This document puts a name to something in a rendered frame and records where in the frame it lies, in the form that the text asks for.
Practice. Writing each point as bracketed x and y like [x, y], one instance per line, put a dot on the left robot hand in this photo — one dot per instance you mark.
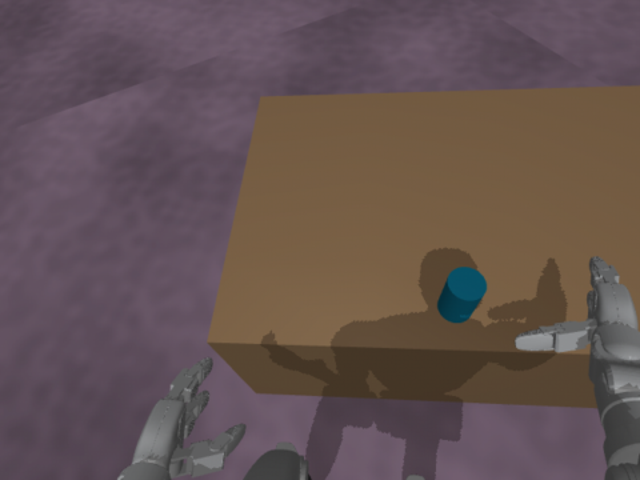
[171, 420]

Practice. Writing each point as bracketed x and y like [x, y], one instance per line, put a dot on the left robot arm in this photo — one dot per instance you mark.
[144, 471]

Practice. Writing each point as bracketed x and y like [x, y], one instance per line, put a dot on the can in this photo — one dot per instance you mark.
[461, 294]

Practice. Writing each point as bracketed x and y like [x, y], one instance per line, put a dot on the right robot arm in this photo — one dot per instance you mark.
[614, 369]

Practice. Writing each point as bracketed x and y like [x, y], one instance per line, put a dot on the right robot hand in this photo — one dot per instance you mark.
[608, 303]

